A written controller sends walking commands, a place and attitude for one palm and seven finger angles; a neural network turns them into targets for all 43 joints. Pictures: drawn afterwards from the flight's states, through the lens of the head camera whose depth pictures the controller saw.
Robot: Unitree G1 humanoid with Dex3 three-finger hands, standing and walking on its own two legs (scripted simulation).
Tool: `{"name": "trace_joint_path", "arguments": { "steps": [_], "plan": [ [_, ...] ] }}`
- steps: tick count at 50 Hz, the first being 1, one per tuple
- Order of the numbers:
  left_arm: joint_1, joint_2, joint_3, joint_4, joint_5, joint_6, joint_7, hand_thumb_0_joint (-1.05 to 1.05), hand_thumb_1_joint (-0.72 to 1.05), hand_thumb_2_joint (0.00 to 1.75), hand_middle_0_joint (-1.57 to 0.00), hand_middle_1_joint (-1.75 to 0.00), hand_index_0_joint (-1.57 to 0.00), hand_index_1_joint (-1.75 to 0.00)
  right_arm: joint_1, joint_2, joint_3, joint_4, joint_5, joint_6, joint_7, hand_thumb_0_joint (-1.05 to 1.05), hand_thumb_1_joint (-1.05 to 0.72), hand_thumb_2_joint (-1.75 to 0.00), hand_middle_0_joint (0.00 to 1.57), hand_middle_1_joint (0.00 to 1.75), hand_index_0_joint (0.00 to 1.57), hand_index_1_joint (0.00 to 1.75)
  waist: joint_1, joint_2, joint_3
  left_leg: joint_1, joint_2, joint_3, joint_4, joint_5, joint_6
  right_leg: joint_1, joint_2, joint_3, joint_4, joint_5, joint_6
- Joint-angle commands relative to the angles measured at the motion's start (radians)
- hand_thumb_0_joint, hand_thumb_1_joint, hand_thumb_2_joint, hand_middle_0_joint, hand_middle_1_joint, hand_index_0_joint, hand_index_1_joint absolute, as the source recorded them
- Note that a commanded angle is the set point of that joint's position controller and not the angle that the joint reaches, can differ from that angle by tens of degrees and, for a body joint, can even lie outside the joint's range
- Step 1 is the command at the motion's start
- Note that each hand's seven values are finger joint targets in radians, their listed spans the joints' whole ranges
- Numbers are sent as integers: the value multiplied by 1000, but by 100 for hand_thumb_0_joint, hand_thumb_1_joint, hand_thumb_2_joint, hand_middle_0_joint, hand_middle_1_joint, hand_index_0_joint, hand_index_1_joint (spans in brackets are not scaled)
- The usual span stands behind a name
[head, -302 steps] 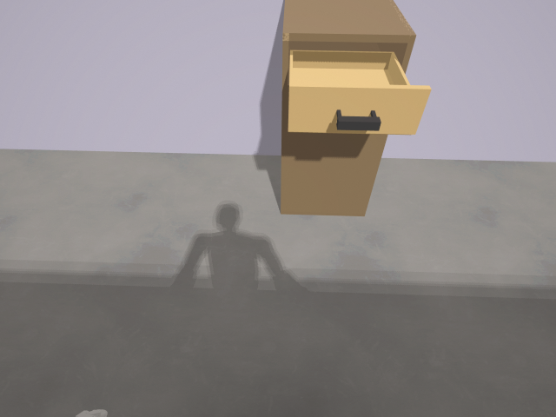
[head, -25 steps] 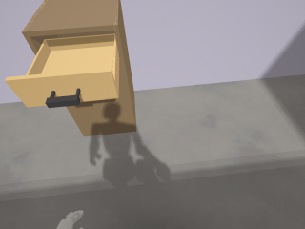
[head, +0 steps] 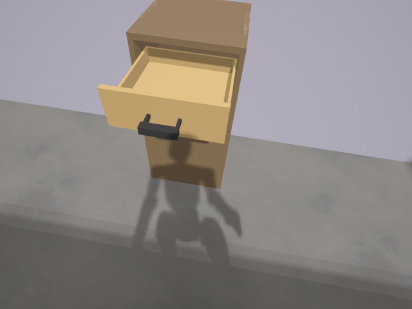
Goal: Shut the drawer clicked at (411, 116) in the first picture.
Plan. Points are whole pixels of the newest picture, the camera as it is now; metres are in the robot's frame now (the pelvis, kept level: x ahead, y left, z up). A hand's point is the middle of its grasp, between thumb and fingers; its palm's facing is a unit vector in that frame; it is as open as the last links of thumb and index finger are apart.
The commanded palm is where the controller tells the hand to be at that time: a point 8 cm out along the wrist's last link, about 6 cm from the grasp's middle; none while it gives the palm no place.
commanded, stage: take the last steps up to it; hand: left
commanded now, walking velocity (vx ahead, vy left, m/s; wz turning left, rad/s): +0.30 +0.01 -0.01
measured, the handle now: (161, 125) +0.56 +0.21 -0.01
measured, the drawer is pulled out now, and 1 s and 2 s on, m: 0.29 0.29 0.29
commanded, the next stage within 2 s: come to a stop and stand still in 0.56 s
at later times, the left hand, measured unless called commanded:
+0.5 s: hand (141, 245) +0.28 +0.20 -0.16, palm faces -0.05 -0.99 -0.16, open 7.4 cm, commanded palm none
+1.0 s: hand (137, 239) +0.30 +0.22 -0.18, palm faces +0.06 -0.97 -0.22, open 7.3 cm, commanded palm none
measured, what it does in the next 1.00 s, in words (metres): walks ahead: right foot, then left foot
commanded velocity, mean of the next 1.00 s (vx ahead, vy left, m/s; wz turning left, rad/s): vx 0.06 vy -0.01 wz -0.02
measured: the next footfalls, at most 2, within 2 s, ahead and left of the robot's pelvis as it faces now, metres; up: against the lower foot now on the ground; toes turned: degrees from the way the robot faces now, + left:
right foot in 0.58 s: +0.32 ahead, -0.07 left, +0.00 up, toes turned -8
left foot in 0.98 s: +0.35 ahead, +0.14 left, +0.00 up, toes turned -2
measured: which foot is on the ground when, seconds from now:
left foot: down 0.00-0.58, up 0.60-0.96, down 0.98-1.00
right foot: down 0.00-0.00, up 0.02-0.56, down 0.58-1.00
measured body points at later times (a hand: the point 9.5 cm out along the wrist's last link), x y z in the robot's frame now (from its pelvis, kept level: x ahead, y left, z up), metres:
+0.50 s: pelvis +0.15 +0.03 +0.00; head +0.18 +0.04 +0.45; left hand +0.28 +0.25 -0.15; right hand +0.01 -0.16 -0.14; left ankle +0.00 +0.10 -0.73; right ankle +0.28 -0.08 -0.69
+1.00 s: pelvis +0.28 +0.03 -0.01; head +0.30 +0.04 +0.44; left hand +0.30 +0.27 -0.16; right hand +0.34 -0.21 -0.15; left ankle +0.33 +0.16 -0.73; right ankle +0.29 -0.07 -0.73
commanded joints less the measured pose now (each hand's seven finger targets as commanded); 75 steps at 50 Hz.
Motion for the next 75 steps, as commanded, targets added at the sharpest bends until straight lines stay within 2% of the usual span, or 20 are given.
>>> {"name": "trace_joint_path", "arguments": {
  "steps": [1, 7, 19, 25, 27, 28, 29, 32, 36, 47, 49, 51, 55, 61, 63, 64, 66, 68, 71, 75],
  "plan": [
    [-188, 45, -3, -136, 0, -19, 1, 0, 90, 90, -20, -30, -20, -30, 340, -216, -41, 58, -8, -23, -39, 0, -90, -90, 20, 30, 20, 30, -197, 283, 58, 301, 373, -519, -383, -184, 182, -575, 38, 102, 522, -211, -41],
    [-81, 25, 4, -39, -2, -8, -16, 0, 90, 90, -20, -30, -20, -30, 211, -53, 2, 43, 9, -70, -50, 0, -90, -90, 20, 30, 20, 30, -67, 139, 97, 182, 193, -148, -361, 394, 125, -473, 7, 127, 610, 132, -18],
    [-391, 4, -3, -148, -12, -5, -24, 0, 90, 90, -20, -30, -20, -30, 413, -31, 18, 161, 0, -87, -73, 0, -90, -90, 20, 30, 20, 30, -121, 113, 170, 344, 229, -130, -316, 730, 138, -611, 31, 89, 380, 190, -38],
    [-321, 1, -7, -139, -14, -22, -12, 0, 90, 90, -20, -30, -20, -30, 428, -60, 14, 193, -1, -75, -78, 0, -90, -90, 20, 30, 20, 30, -75, 135, 94, 289, 214, -64, -110, 1179, 101, -243, 145, 7, 148, 126, -115],
    [-91, 47, 10, -69, -9, -39, -5, 0, 90, 90, -20, -30, -20, -30, 383, -74, 7, 183, 11, -73, -74, 0, -90, -90, 20, 30, 20, 30, 29, 125, -25, 181, 166, -30, 156, 1068, 63, 81, 149, 16, 6, 270, -135],
    [20, 119, 25, -35, -5, -50, 6, 0, 90, 90, -20, -30, -20, -30, 393, -38, 4, 173, 26, -75, -64, 0, -90, -90, 20, 30, 20, 30, 61, 15, -113, -41, 102, -15, 418, 707, 36, 323, -32, 220, 4, 493, -213],
    [93, 180, 41, -17, -18, -56, 10, 0, 90, 90, -20, -30, -20, -30, 424, 16, 7, 153, 35, -82, -66, 0, -90, -90, 20, 30, 20, 30, 42, -116, -206, -248, -50, 18, 761, -218, -2, 451, -329, 596, -81, 842, -357],
    [-131, 98, 23, -80, -28, -47, 20, 0, 90, 90, -20, -30, -20, -30, 300, 26, -2, 111, 7, -46, -52, 0, -90, -90, 20, 30, 20, 30, -40, 12, 14, -281, 66, -121, 848, -98, 17, -11, -260, 491, -279, 312, -321],
    [-241, 16, -10, -95, -12, -52, 31, 0, 90, 90, -20, -30, -20, -30, 380, 101, 21, 139, 3, 4, -54, 0, -90, -90, 20, 30, 20, 30, -151, 9, 33, -91, 79, -81, 532, -37, -32, -283, -136, 197, -279, 597, -221],
    [-177, 100, 28, -104, -12, 13, 38, 0, 90, 90, -20, -30, -20, -30, 178, 5, -14, 47, 11, 20, -54, 0, -90, -90, 20, 30, 20, 30, -100, -120, -25, 26, 15, -54, -15, 194, -47, -100, -101, 222, -35, 643, -183],
    [-107, 30, 13, -120, -22, 27, 39, 0, 90, 90, -20, -30, -20, -30, 177, -96, -23, 25, 1, 5, -57, 0, -90, -90, 20, 30, 20, 30, -80, 209, -57, 151, 282, -292, -122, 825, 77, -228, 68, 117, 146, 136, -59],
    [-121, 43, 13, -123, -18, 43, 47, 0, 90, 90, -20, -30, -20, -30, 168, -149, -27, 16, -4, 6, -80, 0, -90, -90, 20, 30, 20, 30, -100, 282, -79, 42, 395, -376, -178, 977, 209, -218, 138, 198, 518, -285, -34],
    [-99, 55, 28, -112, -16, 48, 34, 0, 90, 90, -20, -30, -20, -30, 39, -111, -20, -30, -5, 4, -85, 0, -90, -90, 20, 30, 20, 30, -64, 154, -75, 71, 281, -222, -146, 796, 177, -320, 134, 231, 709, -115, -11],
    [-138, 26, 13, -142, -15, 54, 18, 0, 90, 90, -20, -30, -20, -30, 48, -124, -41, -19, -7, 15, -69, 0, -90, -90, 20, 30, 20, 30, -98, 251, -72, 71, 249, -230, -213, 360, 158, -213, 97, 145, 327, -161, -11],
    [-18, 74, -11, -102, -8, -3, 30, 0, 90, 90, -20, -30, -20, -30, -20, -163, -43, -75, 2, 4, -55, 0, -90, -90, 20, 30, 20, 30, -25, 53, -76, 100, 141, -112, 157, 522, 29, -141, 64, 205, -234, 222, -40],
    [-93, 126, -15, -138, -2, -15, 33, 0, 90, 90, -20, -30, -20, -30, 64, -21, -8, -107, 12, 9, -35, 0, -90, -90, 20, 30, 20, 30, -100, -271, -67, -134, 22, -43, 177, 25, -14, -71, -79, 398, -214, 362, -90],
    [-177, 151, -32, -177, 6, -23, 28, 0, 90, 90, -20, -30, -20, -30, 52, -19, 1, -105, 0, 14, -11, 0, -90, -90, 20, 30, 20, 30, -123, -21, -46, -24, -40, -1, 187, -32, -26, -171, -84, 339, -163, 262, -146],
    [-182, 162, -20, -167, -6, -30, 35, 0, 90, 90, -20, -30, -20, -30, 50, -37, 9, -97, 1, 15, -12, 0, -90, -90, 20, 30, 20, 30, -103, -149, -16, -70, -27, -20, 150, 10, -19, -113, -71, 353, -139, 230, -147],
    [-200, 191, -10, -179, -2, -4, 27, 0, 90, 90, -20, -30, -20, -30, 95, -71, 3, -74, -5, 26, -6, 0, -90, -90, 20, 30, 20, 30, -113, -67, 119, -11, -39, -26, 151, -66, -13, -332, -54, 352, -229, -376, -140],
    [-230, 182, 0, -203, 0, 14, 20, 0, 90, 90, -20, -30, -20, -30, 222, -81, 3, -50, -12, 26, -7, 0, -90, -90, 20, 30, 20, 30, -141, -30, 175, 2, -44, -40, 83, -117, 3, -409, -4, 269, -139, -459, -124]
  ]
}}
